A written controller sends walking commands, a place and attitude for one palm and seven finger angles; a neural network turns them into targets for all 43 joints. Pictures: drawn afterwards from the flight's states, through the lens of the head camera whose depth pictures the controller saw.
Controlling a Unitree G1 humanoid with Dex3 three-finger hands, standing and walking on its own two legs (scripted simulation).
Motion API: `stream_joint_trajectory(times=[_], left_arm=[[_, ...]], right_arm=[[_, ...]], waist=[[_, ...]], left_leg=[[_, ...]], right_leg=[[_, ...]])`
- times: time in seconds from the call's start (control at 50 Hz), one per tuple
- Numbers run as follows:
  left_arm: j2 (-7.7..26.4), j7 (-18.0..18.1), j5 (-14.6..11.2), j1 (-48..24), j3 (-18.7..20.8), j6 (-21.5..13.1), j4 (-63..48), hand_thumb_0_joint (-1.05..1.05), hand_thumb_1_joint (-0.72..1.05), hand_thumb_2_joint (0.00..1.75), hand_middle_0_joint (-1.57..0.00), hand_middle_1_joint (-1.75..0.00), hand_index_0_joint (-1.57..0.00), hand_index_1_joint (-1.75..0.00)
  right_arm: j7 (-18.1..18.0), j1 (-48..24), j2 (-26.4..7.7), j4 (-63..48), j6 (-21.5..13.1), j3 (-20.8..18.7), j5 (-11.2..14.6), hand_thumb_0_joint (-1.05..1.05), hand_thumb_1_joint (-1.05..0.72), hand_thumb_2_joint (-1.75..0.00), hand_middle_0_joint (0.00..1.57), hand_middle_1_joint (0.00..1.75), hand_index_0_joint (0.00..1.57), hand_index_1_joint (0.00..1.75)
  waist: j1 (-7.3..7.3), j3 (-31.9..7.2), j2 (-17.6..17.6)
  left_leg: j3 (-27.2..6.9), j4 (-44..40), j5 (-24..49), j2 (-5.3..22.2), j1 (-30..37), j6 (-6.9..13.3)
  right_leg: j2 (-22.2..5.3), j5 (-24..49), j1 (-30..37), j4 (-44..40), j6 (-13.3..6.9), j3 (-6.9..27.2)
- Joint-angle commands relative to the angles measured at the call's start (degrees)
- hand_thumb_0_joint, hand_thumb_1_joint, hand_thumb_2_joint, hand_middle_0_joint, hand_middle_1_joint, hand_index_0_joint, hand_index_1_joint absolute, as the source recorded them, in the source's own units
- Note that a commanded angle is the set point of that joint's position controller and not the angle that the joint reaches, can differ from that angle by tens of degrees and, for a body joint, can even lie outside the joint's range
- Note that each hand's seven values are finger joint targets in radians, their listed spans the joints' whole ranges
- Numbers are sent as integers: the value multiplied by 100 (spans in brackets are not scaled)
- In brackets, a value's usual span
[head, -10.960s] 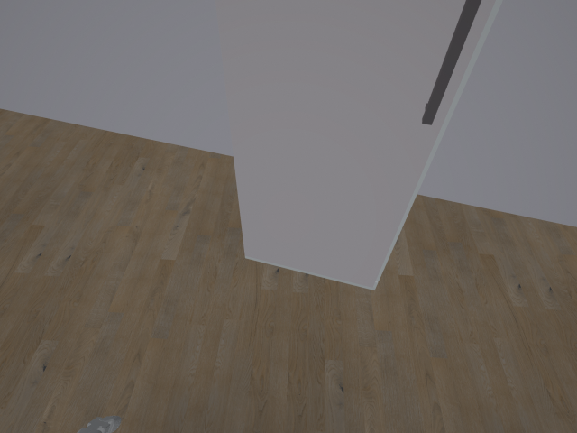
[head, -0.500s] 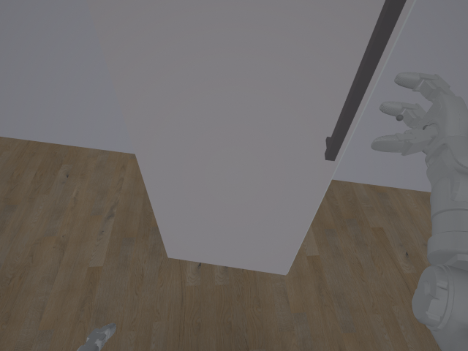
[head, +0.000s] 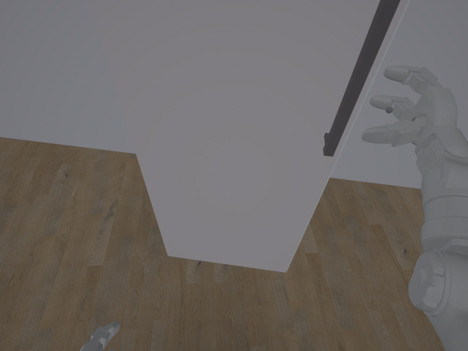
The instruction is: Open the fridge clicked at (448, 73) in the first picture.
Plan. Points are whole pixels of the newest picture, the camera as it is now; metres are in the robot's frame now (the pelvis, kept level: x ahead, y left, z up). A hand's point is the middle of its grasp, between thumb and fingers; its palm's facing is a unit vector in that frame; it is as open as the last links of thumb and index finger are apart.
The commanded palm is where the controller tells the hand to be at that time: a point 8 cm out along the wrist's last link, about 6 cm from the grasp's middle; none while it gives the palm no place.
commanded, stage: feel for the door with the fingertips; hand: right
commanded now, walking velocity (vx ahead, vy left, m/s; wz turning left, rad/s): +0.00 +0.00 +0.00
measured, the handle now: (352, 81) +0.52 -0.15 +0.22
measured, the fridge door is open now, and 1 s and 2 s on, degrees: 0 0 0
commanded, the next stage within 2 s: slide the fingers in behind the handle in 0.70 s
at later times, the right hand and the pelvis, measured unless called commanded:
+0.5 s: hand (365, 106) +0.47 -0.16 +0.21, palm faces +0.06 +1.00 +0.01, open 14.0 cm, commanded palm +0.44 -0.22 +0.21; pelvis +0.00 +0.01 +0.00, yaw +1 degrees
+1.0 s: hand (367, 101) +0.48 -0.17 +0.21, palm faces +0.05 +1.00 +0.01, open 13.7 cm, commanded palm +0.45 -0.22 +0.21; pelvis -0.01 +0.00 +0.00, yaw +1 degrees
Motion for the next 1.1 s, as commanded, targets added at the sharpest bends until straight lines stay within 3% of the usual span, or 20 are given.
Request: stream_joint_trajectory(times=[0.0, 0.02, 0.06, 0.14, 0.2, 0.3, 0.34, 0.38, 0.42, 0.46, 0.52, 0.56, 0.6, 0.66, 0.68, 0.72, 0.78, 0.82, 0.86, 1.08], left_arm=[[827, 62, -4, 28, 310, -243, -675, 0, 90, 90, -20, -30, -20, -30], [819, 48, 7, 31, 336, -260, -694, 0, 90, 90, -20, -30, -20, -30], [814, 28, 10, 31, 351, -287, -714, 0, 90, 90, -20, -30, -20, -30], [820, -1, -5, 28, 357, -292, -684, 0, 90, 90, -20, -30, -20, -30], [816, 6, -15, 14, 361, -269, -661, 0, 90, 90, -20, -30, -20, -30], [754, 0, 25, 17, 373, -319, -663, 0, 90, 90, -20, -30, -20, -30], [748, -15, 24, 23, 378, -320, -639, 0, 90, 90, -20, -30, -20, -30], [789, -6, 27, 38, 371, -283, -601, 0, 90, 90, -20, -30, -20, -30], [824, -3, 31, 60, 362, -217, -587, 0, 90, 90, -20, -30, -20, -30], [769, -11, 18, -3, 353, -214, -655, 0, 90, 90, -20, -30, -20, -30], [796, 22, 25, 96, 376, -203, -612, 0, 90, 90, -20, -30, -20, -30], [791, 40, 29, 132, 370, -226, -595, 0, 90, 90, -20, -30, -20, -30], [777, 31, 28, 173, 359, -262, -539, 0, 90, 90, -20, -30, -20, -30], [847, 26, 47, 290, 376, -252, -482, 0, 90, 90, -20, -30, -20, -30], [841, 19, 53, 286, 366, -237, -488, 0, 90, 90, -20, -30, -20, -30], [827, -6, 58, 335, 374, -231, -486, 0, 90, 90, -20, -30, -20, -30], [862, -5, 68, 429, 386, -233, -439, 0, 90, 90, -20, -30, -20, -30], [856, -20, 72, 464, 404, -247, -461, 0, 90, 90, -20, -30, -20, -30], [869, -38, 71, 471, 392, -250, -481, 0, 90, 90, -20, -30, -20, -30], [826, -84, 47, 288, 408, -309, -622, 0, 90, 90, -20, -30, -20, -30]], right_arm=[[-45, -3089, -1420, -1131, -438, -146, -38, 0, 50, -30, 30, 120, 30, 120], [-58, -3091, -1249, -1257, -506, -26, -10, 0, 50, -30, 30, 120, 30, 120], [-70, -2927, -1371, -1462, -569, -225, 42, 0, 50, -30, 30, 120, 30, 120], [-108, -2732, -1115, -1387, -456, -124, 97, 0, 50, -30, 30, 120, 30, 120], [-243, -2857, -1266, -1314, -340, -211, 1, 0, 50, -30, 30, 120, 30, 120], [-402, -3182, -1078, -1782, -500, -89, -31, 0, 50, -30, 30, 120, 30, 120], [-416, -3009, -900, -1664, -499, -32, 16, 0, 50, -30, 30, 120, 30, 120], [-451, -2845, -1252, -1365, -413, -318, -31, 0, 50, -30, 30, 120, 30, 120], [-486, -2789, -1458, -1077, -362, -379, -150, 0, 50, -30, 30, 120, 30, 120], [-487, -3023, -1216, -1227, -406, -151, -197, 0, 50, -30, 30, 120, 30, 120], [-429, -3426, -1081, -1106, -513, 26, -134, 0, 50, -30, 30, 120, 30, 120], [-392, -3582, -1133, -1086, -594, -40, -89, 0, 50, -30, 30, 120, 30, 120], [-356, -3694, -902, -870, -625, 141, -78, 0, 50, -30, 30, 120, 30, 120], [-376, -3578, -1373, -476, -664, -252, -102, 0, 50, -30, 30, 120, 30, 120], [-375, -3616, -1463, -489, -691, -267, -162, 0, 50, -30, 30, 120, 30, 120], [-355, -3706, -1186, -396, -744, -9, -201, 0, 50, -30, 30, 120, 30, 120], [-356, -3939, -1440, -287, -817, -169, -220, 0, 50, -30, 30, 120, 30, 120], [-331, -3853, -1274, -215, -860, -72, -192, 0, 50, -30, 30, 120, 30, 120], [-307, -3687, -1430, -211, -886, -221, -180, 0, 50, -30, 30, 120, 30, 120], [-332, -3259, -1120, -1113, -798, -108, -73, 0, 50, -30, 30, 120, 30, 120]], waist=[[77, -1708, 23], [102, -1788, 31], [0, -2112, -14], [13, -1807, 182], [18, -1645, 80], [30, -2089, -101], [43, -2032, 184], [-17, -1938, 253], [6, -1693, 362], [36, -1706, 16], [218, -1754, 293], [192, -1986, 137], [262, -1829, 79], [201, -1923, 394], [177, -1955, 179], [273, -1812, 185], [306, -1841, 180], [318, -1858, 241], [229, -1963, 218], [89, -2095, -40]], left_leg=[[-129, -60, 1415, -219, 1060, 272], [-118, -55, 1482, -219, 1100, 267], [-153, 3, 1729, -240, 1291, 283], [-114, -30, 1632, -252, 1183, 259], [-152, -99, 1299, -236, 1057, 244], [-177, -39, 1640, -252, 1247, 263], [-148, -28, 1748, -262, 1266, 252], [-184, -44, 1689, -245, 1320, 234], [-178, -89, 1481, -225, 1266, 221], [-208, -71, 1547, -211, 1192, 239], [-180, -79, 1486, -233, 1100, 218], [-203, -38, 1587, -234, 1153, 230], [-189, -50, 1509, -236, 973, 227], [-219, -6, 1546, -224, 1107, 205], [-231, 25, 1615, -206, 1158, 213], [-187, 21, 1553, -214, 999, 216], [-208, 21, 1433, -217, 944, 205], [-186, 38, 1423, -233, 907, 212], [-208, 67, 1449, -230, 1005, 219], [-173, 62, 1484, -275, 1073, 263]], right_leg=[[124, 1512, 127, -318, -162, 154], [113, 1603, 197, -291, -175, 127], [113, 1843, 323, -261, -169, 116], [91, 1709, 166, -302, -175, 96], [107, 1373, 40, -335, -181, 76], [116, 1724, 318, -282, -178, 68], [92, 1798, 305, -268, -192, 62], [116, 1629, 111, -302, -194, 27], [101, 1425, -87, -329, -202, 25], [129, 1476, 9, -308, -202, 7], [103, 1408, 81, -263, -210, 52], [126, 1496, 172, -243, -196, 60], [133, 1427, 163, -223, -188, 78], [134, 1386, -37, -198, -211, 72], [151, 1424, -91, -196, -197, 49], [138, 1404, -94, -170, -197, 70], [143, 1283, -171, -160, -190, 91], [128, 1318, -141, -125, -203, 96], [143, 1304, -200, -135, -195, 93], [104, 1517, 50, -188, -174, 83]])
